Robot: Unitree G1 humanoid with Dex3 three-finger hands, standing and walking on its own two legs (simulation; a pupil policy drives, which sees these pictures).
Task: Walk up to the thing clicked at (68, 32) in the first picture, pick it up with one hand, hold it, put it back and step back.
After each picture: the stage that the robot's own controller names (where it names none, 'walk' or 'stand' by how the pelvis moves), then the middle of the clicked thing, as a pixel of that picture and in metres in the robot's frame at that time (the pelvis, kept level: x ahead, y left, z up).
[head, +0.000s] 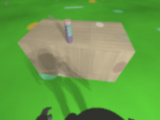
stand; (68, 32) +0.83 +0.28 +0.05
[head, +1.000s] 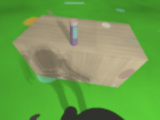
walk; (73, 33) +0.72 +0.18 +0.07
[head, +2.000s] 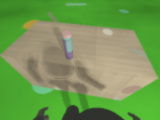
stand; (68, 46) +0.53 +0.22 +0.07
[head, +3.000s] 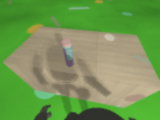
stand; (68, 54) +0.48 +0.20 +0.05
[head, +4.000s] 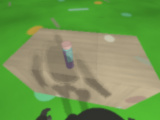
stand; (68, 56) +0.47 +0.20 +0.05
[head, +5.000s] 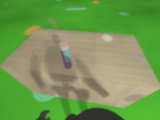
stand; (66, 56) +0.47 +0.21 +0.05
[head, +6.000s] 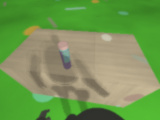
stand; (65, 56) +0.46 +0.22 +0.05
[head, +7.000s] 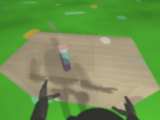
rise first; (65, 58) +0.45 +0.23 +0.05
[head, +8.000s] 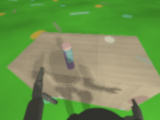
go down; (68, 57) +0.47 +0.22 +0.05
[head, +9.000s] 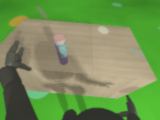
go down; (61, 51) +0.47 +0.20 +0.07
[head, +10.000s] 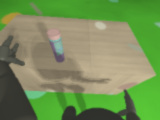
go down; (57, 48) +0.47 +0.21 +0.09
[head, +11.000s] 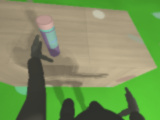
close in; (50, 40) +0.48 +0.22 +0.13
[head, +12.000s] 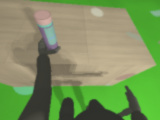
close; (49, 36) +0.50 +0.22 +0.14
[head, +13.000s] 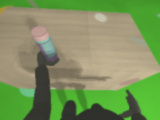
lift; (48, 49) +0.42 +0.24 +0.13
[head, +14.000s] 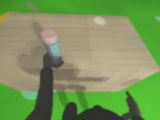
lift; (54, 51) +0.42 +0.21 +0.13
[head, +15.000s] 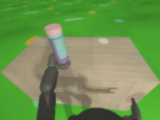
lift; (59, 50) +0.33 +0.18 +0.27
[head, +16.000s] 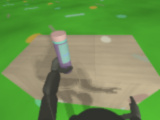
hold; (63, 54) +0.34 +0.17 +0.22
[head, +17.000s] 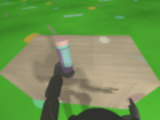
crouch; (65, 59) +0.33 +0.16 +0.19
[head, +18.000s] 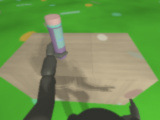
crouch; (57, 40) +0.41 +0.20 +0.26
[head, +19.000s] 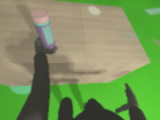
lower; (46, 36) +0.50 +0.23 +0.12
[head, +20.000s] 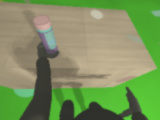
lower; (48, 40) +0.47 +0.22 +0.13
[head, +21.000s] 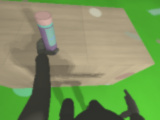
lower; (48, 37) +0.49 +0.22 +0.14
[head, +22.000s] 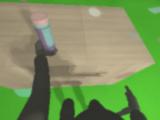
lower; (46, 38) +0.49 +0.23 +0.13
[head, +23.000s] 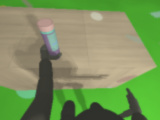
loosen; (51, 42) +0.47 +0.21 +0.13
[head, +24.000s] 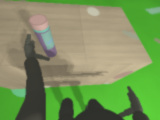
withdraw; (46, 40) +0.47 +0.22 +0.13
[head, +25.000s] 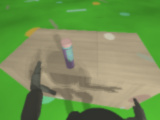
sink last; (68, 55) +0.45 +0.20 +0.09
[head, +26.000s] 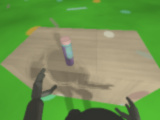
stand; (68, 52) +0.47 +0.21 +0.09
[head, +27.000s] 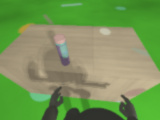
stand; (63, 51) +0.46 +0.22 +0.10
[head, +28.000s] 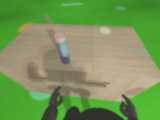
stand; (63, 50) +0.47 +0.22 +0.11
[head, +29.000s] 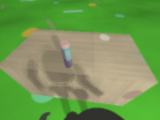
stand; (67, 55) +0.48 +0.21 +0.06
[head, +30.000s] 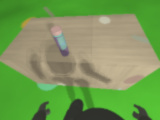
walk; (61, 43) +0.52 +0.25 +0.08
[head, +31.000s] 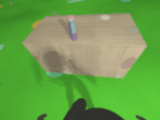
walk; (72, 28) +0.81 +0.24 +0.06
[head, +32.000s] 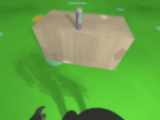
stand; (78, 19) +1.09 +0.20 +0.07
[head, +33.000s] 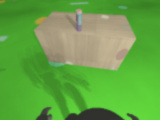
stand; (79, 21) +1.07 +0.20 +0.05
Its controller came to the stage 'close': yes
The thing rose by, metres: 0.21
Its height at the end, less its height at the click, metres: +0.00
